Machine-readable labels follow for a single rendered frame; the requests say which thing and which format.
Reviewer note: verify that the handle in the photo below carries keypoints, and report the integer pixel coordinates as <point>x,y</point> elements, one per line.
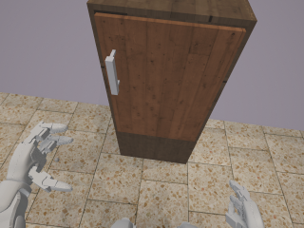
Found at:
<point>112,73</point>

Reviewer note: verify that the left robot hand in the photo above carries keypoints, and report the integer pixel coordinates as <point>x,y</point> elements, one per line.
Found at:
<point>27,154</point>

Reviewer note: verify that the cupboard door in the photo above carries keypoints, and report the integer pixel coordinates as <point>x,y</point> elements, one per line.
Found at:
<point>170,72</point>

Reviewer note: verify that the left robot forearm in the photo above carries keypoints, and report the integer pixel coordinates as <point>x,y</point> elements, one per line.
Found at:
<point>13,203</point>

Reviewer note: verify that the right robot hand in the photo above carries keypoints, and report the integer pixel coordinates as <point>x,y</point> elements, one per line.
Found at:
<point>248,214</point>

